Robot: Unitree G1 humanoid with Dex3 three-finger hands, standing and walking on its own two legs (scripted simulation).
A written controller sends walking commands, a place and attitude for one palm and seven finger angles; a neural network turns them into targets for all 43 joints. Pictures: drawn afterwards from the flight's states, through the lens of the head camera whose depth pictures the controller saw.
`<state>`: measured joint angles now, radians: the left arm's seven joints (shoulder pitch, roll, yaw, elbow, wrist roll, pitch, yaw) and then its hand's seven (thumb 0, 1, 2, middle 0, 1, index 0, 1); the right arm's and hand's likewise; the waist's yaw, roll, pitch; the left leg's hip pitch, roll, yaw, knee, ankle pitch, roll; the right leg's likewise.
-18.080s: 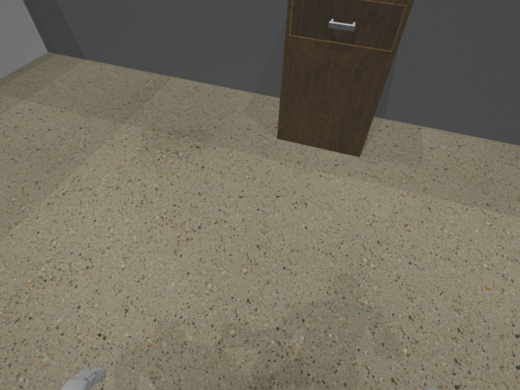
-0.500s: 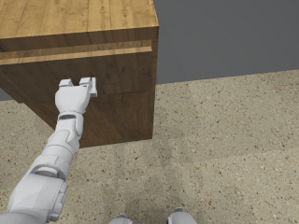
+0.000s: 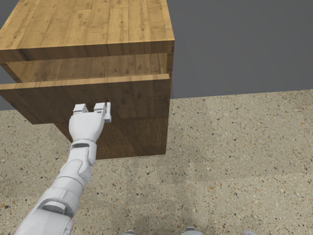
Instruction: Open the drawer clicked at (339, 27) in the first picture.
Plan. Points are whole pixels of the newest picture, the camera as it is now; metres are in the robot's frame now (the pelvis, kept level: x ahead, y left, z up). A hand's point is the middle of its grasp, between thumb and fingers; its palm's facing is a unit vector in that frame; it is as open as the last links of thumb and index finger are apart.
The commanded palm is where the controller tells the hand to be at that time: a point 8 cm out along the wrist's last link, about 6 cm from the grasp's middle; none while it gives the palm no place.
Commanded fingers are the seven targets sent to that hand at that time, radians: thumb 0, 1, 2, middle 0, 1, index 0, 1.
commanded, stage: pull the drawer open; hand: left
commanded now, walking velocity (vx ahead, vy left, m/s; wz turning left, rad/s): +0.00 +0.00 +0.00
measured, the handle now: (92, 113) +0.45 +0.20 -0.01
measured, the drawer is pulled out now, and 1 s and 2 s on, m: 0.10 0.23 0.30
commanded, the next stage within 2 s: open the thumb to release the handle in 1.74 s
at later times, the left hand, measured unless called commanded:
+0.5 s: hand (91, 156) +0.32 +0.19 -0.03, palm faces +0.00 -0.05 -1.00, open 5.4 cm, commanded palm +0.29 +0.19 +0.02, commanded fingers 0.00 0.90 0.90 -0.40 -1.35 -0.40 -1.35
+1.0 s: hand (90, 175) +0.27 +0.18 -0.03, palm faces +0.00 -0.06 -1.00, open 5.4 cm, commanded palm +0.23 +0.19 +0.02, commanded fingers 0.00 0.90 0.90 -0.40 -1.35 -0.40 -1.35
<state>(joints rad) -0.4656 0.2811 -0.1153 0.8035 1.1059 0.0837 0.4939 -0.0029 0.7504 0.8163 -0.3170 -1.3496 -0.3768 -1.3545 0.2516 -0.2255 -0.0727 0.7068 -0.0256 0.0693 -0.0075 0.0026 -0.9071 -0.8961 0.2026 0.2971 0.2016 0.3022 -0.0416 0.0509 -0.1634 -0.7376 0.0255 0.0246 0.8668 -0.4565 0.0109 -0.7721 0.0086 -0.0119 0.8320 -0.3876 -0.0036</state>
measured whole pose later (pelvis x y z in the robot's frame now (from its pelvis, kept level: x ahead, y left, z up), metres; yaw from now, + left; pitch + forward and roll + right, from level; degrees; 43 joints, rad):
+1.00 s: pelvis -0.01 -0.01 +0.00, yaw +0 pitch +13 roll +0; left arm -0.01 0.23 -0.19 0.40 1.12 0.14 0.52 0.01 0.74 0.82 -0.30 -1.35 -0.42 -1.35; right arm 0.14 -0.22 -0.05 0.66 -0.02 0.04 -0.02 0.01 -0.91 -0.90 0.20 0.30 0.20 0.30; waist 0.02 0.05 -0.14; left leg -0.62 0.02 0.03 0.85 -0.44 0.00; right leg -0.68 0.01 0.00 0.85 -0.39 -0.02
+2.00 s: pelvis -0.01 -0.02 -0.01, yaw +0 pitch +13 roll +1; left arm 0.30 0.24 -0.17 0.11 1.14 0.10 0.59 0.01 0.69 0.78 -0.33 -1.34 -0.40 -1.31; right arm 0.09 -0.24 -0.05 0.64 -0.06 0.04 -0.01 0.01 -0.91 -0.90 0.20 0.30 0.20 0.30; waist 0.04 0.05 -0.14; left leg -0.69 0.03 0.03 0.95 -0.50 -0.02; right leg -0.75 0.01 -0.01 0.97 -0.45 -0.03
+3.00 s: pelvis -0.03 -0.02 +0.00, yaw +1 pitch +9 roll +1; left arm 0.15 0.25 -0.24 0.17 1.07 0.17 0.47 0.00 -0.49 0.30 -0.32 -1.20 -0.40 -1.22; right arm 0.11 -0.21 -0.03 0.65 -0.03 0.05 -0.05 0.01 -0.91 -0.90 0.20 0.30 0.20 0.30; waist 0.05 0.06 -0.10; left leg -0.57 0.01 0.01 0.83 -0.42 -0.02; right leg -0.62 0.00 -0.02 0.85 -0.39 -0.03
